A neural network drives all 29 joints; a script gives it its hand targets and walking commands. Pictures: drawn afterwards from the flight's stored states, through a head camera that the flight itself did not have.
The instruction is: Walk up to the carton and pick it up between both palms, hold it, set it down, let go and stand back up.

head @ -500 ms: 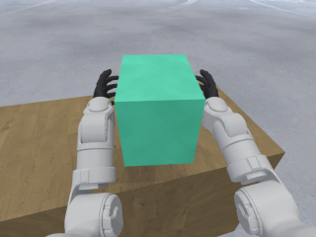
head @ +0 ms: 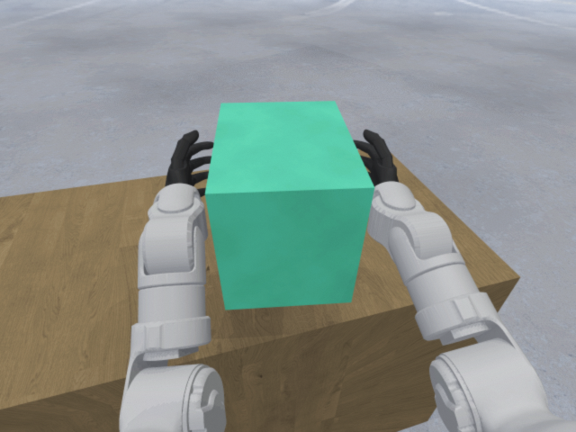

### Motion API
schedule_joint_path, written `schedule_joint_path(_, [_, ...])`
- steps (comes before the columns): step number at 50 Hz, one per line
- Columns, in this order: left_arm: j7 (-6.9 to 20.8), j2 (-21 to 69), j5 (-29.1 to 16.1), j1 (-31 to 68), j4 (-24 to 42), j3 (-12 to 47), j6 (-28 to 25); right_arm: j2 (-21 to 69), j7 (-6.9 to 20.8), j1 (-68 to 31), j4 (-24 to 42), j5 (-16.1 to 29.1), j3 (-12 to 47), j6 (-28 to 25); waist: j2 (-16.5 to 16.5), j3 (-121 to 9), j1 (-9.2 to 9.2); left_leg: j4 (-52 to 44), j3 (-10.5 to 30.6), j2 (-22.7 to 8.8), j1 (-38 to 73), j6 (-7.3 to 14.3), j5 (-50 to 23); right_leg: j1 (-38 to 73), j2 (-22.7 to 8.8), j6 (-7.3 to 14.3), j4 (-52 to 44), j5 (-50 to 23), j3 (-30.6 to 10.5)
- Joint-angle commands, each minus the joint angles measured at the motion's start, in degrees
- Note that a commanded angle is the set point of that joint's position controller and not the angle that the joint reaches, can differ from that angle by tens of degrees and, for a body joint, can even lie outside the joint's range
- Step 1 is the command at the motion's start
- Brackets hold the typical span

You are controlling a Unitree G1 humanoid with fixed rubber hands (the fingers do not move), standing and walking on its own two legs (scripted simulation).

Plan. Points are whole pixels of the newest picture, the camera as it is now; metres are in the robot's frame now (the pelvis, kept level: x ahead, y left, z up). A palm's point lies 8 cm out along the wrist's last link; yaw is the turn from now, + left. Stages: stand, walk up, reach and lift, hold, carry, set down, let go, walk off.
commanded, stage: hold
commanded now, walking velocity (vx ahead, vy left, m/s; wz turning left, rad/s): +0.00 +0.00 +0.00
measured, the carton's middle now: (283, 198) +0.38 +0.01 +0.19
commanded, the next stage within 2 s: none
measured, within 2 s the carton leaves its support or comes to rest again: neither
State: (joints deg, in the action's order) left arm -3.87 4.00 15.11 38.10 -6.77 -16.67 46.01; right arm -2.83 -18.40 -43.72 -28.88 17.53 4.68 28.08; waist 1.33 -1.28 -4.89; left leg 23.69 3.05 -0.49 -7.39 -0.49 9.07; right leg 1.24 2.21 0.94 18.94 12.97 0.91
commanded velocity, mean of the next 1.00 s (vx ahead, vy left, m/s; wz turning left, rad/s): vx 0.00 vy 0.00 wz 0.00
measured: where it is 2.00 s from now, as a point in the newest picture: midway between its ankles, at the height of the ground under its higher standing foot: outside the picture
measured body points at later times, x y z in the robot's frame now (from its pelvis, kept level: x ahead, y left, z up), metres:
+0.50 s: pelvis -0.01 +0.00 +0.00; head -0.07 +0.02 +0.45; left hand +0.37 +0.14 +0.22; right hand +0.37 -0.12 +0.22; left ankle +0.05 +0.12 -0.74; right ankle -0.02 -0.11 -0.74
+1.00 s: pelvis -0.01 +0.00 +0.00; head -0.07 +0.02 +0.45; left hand +0.37 +0.14 +0.22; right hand +0.38 -0.12 +0.22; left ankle +0.05 +0.12 -0.74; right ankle -0.02 -0.11 -0.74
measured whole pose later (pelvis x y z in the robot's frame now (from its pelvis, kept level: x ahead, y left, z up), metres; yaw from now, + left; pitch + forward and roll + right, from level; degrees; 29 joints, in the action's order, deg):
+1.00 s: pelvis -0.01 +0.00 +0.00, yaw +0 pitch -7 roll -1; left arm -3.7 3.5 15.3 39.7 -10.1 -17.3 44.9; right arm -2.4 -17.9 -45.3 -31.9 16.5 3.7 27.4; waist 1.4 -2.1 -4.7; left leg 23.3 3.3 -0.5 -8.2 -0.5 8.4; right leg 0.1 2.2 1.0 19.0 12.4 1.1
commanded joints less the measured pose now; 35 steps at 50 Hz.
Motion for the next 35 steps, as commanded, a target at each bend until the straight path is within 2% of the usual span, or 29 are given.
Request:
schedule_joint_path(1, [8.65,35.25,-10.57,47.52,8.9,33.17,-4.89,40.31,5.83,-52.16,23.31,6.69,18.43,-4.13,-3.98,-29.39,-0.41,-0.07,-0.78,1.84,20.02,-1.31,-16.56,-6.28,1.65,-5.55,-3.31,-15.26,1.61])
schedule_joint_path(3, [8.58,35.3,-10.85,47.68,7.94,33.23,-5.16,40.48,6.05,-52.3,23.04,6.14,17.79,-4.25,-4.17,-28.77,-0.47,-0.39,-0.68,1.81,19.82,-1.15,-14.94,-7.38,1.19,-5.35,-3.86,-13.69,1.31])
schedule_joint_path(5, [8.64,34.96,-10.3,46.52,7.32,32.22,-5.1,40.41,5.93,-50.84,21.84,6.16,17.98,-3.88,-4.12,-28.18,-0.08,-0.28,-0.8,1.98,19.69,-1.15,-15.96,-6.37,1.23,-5.53,-3.67,-15.55,1.23])
schedule_joint_path(6, [8.83,35.6,-10.44,45.39,7.66,32.66,-4.97,40.57,5.85,-51.19,23.56,6.63,18.95,-4.11,-3.61,-30.1,-0.28,-0.07,-0.87,2.02,20.43,-1.05,-17.18,-5.36,1.12,-5.69,-3.41,-17.09,1.18])
schedule_joint_path(7, [9.09,34.8,-9.66,45.2,6.06,31.75,-4.73,39.58,5.7,-50.16,21.04,5.86,17.58,-3.78,-3.75,-27.01,-0.59,-0.59,-0.79,1.93,19.54,-1.07,-15.57,-6.44,1.04,-5.65,-3.74,-15.35,1.23])
schedule_joint_path(8, [9.08,35.43,-10.07,46.01,7.51,32.41,-4.89,39.72,5.83,-50.74,21.57,5.98,17.94,-4.07,-4.22,-28.38,-0.58,-0.49,-0.93,1.78,20.27,-1.36,-16.52,-6.26,1.33,-5.46,-3.52,-15.53,1.44])
schedule_joint_path(10, [9.05,35.6,-9.85,47.47,6.32,31.92,-4.94,39.25,6.16,-51.7,20.02,5.46,16.45,-4.09,-5.03,-27.06,-0.86,-0.8,-0.73,1.55,19.48,-1.5,-14.47,-7.71,1.37,-5.06,-3.94,-12.5,1.67])
schedule_joint_path(14, [8.59,36.35,-10.43,48.61,6.7,32.37,-5.49,40.1,6.65,-52.47,19.95,5.56,16.22,-4.56,-5.2,-28.78,-0.67,-0.79,-0.53,1.38,19.67,-1.44,-14.82,-7.37,1.49,-4.96,-3.74,-12.64,1.54])
schedule_joint_path(16, [8.42,36.58,-10.8,48.86,6.67,32.7,-5.67,40.08,6.64,-53.58,21.38,5.77,16.75,-4.82,-5.05,-30.2,-0.81,-0.44,-0.52,1.37,20.5,-1.51,-15.66,-7.28,1.56,-5.06,-3.41,-13.13,1.71])
schedule_joint_path(20, [8.36,35.86,-10.44,48.35,5.46,31.74,-5.93,40.38,6.65,-52.48,19.89,5.37,16.63,-4.64,-3.79,-28.22,-0.43,-1.06,-0.8,1.62,19.26,-1.05,-13.73,-7.23,1.26,-5.21,-3.92,-12.23,1.47])
schedule_joint_path(26, [8.38,35.52,-10.04,49.05,4.52,30.76,-6.05,40.58,6.72,-53.7,19.13,5.35,16.29,-4.8,-3.9,-28.46,-0.02,-1.18,-0.78,1.58,18.96,-0.7,-12.6,-7.94,0.95,-5.13,-4.26,-10.99,1.23])
schedule_joint_path(29, [8.37,35.97,-11.21,49.14,7.62,32.73,-6.4,41.87,6.39,-53.34,22.09,6.67,18.38,-5.06,-4.02,-31.82,-0.21,-0.08,-0.75,1.87,20.19,-0.93,-16.56,-6.23,1.09,-5.41,-3.39,-15.71,1.02])
schedule_joint_path(31, [8.26,35.75,-10.22,49.19,5.1,31.45,-5.99,40.31,6.56,-53.55,19.84,5.74,16.67,-4.7,-5.26,-28.93,-0.21,-0.47,-0.72,1.67,19.6,-1.29,-14.2,-7.81,1.12,-5.26,-3.87,-12.46,1.34])
schedule_joint_path(33, [8.47,35.2,-9.86,48.76,4.13,30.83,-5.83,40.54,6.74,-52.83,18.2,5.35,16.01,-4.6,-4.54,-26.86,-0.26,-1.39,-1.04,1.74,18.3,-0.93,-11.21,-8.58,0.88,-5.22,-4.51,-9.71,1.28])
schedule_joint_path(34, [8.49,35.74,-9.8,48.32,4.51,31.05,-5.87,40.65,6.8,-52.88,18.58,5.29,16.15,-4.76,-4.54,-27.54,0.11,-1.51,-1.0,1.62,18.44,-0.89,-12.07,-8.38,0.91,-5.06,-4.4,-10.17,1.33])
schedule_joint_path(35, [8.46,35.7,-9.92,49.35,5.04,31.08,-5.96,40.51,6.83,-53.31,18.36,4.97,15.39,-4.89,-4.78,-27.9,-0.47,-1.31,-0.89,1.63,18.58,-0.92,-12.45,-8.48,0.8,-5.1,-4.29,-10.64,1.16])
